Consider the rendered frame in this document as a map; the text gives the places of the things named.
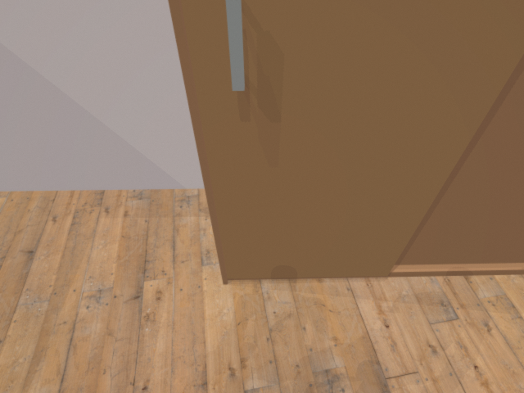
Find wardrobe door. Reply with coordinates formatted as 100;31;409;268
181;0;524;279
395;54;524;265

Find handle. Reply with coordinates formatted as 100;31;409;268
226;0;245;91

